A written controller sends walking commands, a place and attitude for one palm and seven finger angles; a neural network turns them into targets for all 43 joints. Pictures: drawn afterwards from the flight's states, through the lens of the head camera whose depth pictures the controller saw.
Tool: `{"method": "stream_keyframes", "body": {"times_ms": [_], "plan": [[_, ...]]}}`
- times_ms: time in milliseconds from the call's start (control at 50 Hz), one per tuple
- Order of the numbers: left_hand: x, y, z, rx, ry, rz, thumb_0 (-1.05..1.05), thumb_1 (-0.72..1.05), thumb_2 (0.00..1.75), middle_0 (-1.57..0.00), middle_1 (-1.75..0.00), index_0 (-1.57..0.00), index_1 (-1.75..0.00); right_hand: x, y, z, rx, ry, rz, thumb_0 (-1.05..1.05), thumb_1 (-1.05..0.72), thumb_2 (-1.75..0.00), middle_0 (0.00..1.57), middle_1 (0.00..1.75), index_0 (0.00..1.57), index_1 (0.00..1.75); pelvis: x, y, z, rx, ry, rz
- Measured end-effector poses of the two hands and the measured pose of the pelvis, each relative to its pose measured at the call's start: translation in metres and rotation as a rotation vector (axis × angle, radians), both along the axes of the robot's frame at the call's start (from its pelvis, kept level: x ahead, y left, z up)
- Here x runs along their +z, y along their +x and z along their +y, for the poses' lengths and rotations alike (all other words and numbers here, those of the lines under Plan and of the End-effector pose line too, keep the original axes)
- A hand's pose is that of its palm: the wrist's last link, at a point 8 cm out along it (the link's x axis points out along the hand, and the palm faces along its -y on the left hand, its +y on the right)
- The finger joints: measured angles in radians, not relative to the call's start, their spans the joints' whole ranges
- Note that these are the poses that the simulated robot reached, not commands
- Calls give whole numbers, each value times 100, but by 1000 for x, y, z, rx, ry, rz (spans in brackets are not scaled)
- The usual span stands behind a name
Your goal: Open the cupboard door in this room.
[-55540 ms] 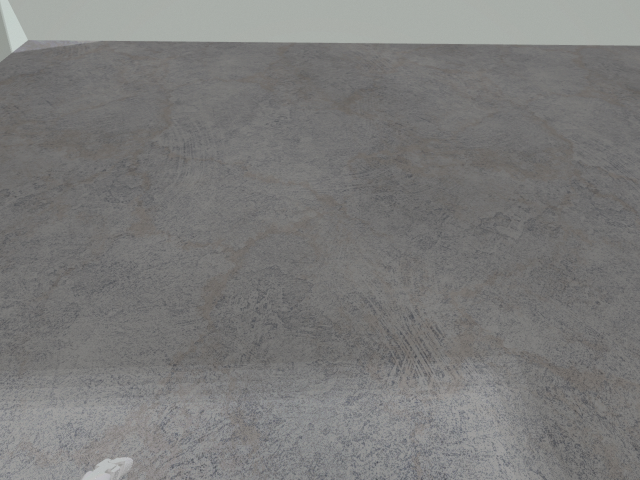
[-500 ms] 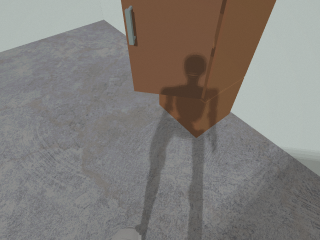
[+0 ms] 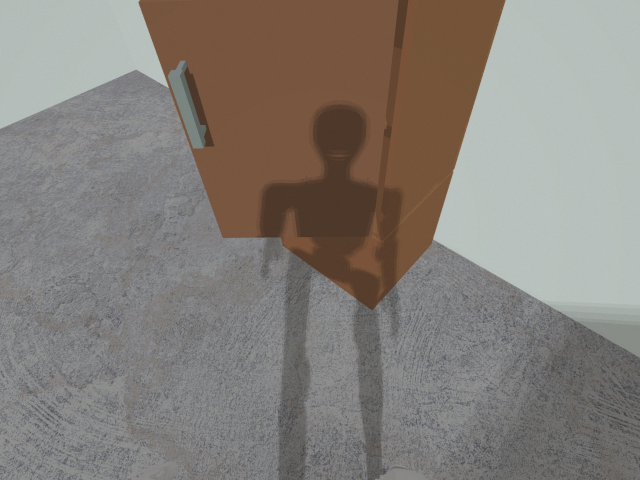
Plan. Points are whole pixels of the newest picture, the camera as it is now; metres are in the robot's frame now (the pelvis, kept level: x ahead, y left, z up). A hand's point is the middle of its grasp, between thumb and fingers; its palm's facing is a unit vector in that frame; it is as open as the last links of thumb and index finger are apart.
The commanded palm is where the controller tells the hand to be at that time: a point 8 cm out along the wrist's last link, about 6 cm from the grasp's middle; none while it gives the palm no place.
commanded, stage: take the last steps up to it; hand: left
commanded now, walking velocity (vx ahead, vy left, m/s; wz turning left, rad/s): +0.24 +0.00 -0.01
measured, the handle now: (190, 105) +0.72 +0.27 +0.08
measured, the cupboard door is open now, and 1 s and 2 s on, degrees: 41 41 41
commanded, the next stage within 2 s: come to a stop and stand still in 0.20 s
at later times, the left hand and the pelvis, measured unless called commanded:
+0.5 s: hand out of the picture +0.12 +0.16 -0.19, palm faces +0.09 -0.99 -0.14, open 7.3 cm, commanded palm none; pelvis +0.16 +0.01 +0.00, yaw +0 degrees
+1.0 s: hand (235, 463) +0.17 +0.14 -0.16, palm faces -0.02 -0.97 -0.25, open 7.3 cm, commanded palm none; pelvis +0.12 -0.05 +0.00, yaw -1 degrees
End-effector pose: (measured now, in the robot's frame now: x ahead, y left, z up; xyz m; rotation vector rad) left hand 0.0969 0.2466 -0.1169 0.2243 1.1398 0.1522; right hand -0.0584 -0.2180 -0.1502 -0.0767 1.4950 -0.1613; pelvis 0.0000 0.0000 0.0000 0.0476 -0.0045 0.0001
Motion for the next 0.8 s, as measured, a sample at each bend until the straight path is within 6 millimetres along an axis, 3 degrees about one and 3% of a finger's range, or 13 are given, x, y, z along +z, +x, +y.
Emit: {"method": "stream_keyframes", "body": {"times_ms": [60,120,180,280,380,440,500,560,620,700,800], "plan": [[-5,38,-15,-30,10,-36,1,93,90,-19,-30,-20,-30,-11,-1,-4,-29,33,84,0,-92,-89,20,30,20,30,-10,27,-13,-2,-10,-4],[-6,49,-31,-13,-10,-39,0,92,90,-19,-30,-20,-30,-8,20,-12,-31,41,111,1,-92,-89,20,30,20,29,-7,45,-21,12,-19,-17],[-6,43,-43,31,-35,13,0,92,90,-19,-30,-20,-30,0,63,-21,-17,21,61,1,-91,-89,20,30,20,29,3,64,-24,12,-22,-15],[-4,31,-35,80,-29,106,-2,97,90,-20,-30,-21,-30,11,150,-26,24,-5,-84,1,-91,-89,19,30,20,29,12,95,-23,21,-30,-1],[-18,18,-35,119,-84,215,-1,95,90,-20,-30,-21,-30,17,228,-22,78,-49,-190,1,-94,-89,19,30,20,29,9,127,-9,18,-48,-8],[-34,15,-34,138,-120,278,0,93,90,-20,-30,-20,-30,15,265,-11,105,-76,-246,1,-93,-90,19,30,20,29,-1,147,4,13,-74,-17],[-42,20,-33,145,-134,318,0,92,90,-20,-30,-20,-30,18,290,3,118,-84,-266,1,-93,-89,19,30,20,29,-3,160,10,5,-56,-15],[-43,30,-30,130,-138,338,0,92,90,-20,-30,-20,-30,19,304,13,116,-83,-280,1,-92,-89,19,30,20,29,-3,161,13,-11,-46,-1],[-38,43,-23,107,-113,330,0,91,90,-20,-30,-20,-30,17,304,15,100,-76,-283,0,-92,-89,20,30,20,30,-1,153,12,-19,-54,12],[-30,63,-12,80,-53,273,0,91,90,-20,-30,-20,-30,12,287,0,63,-78,-268,0,-92,-89,20,30,21,30,0,141,3,-34,-58,24],[-19,83,-13,50,19,162,0,91,90,-19,-30,-20,-30,0,251,-35,30,-75,-229,0,-92,-89,20,30,21,30,-5,126,-17,-41,-46,16]]}}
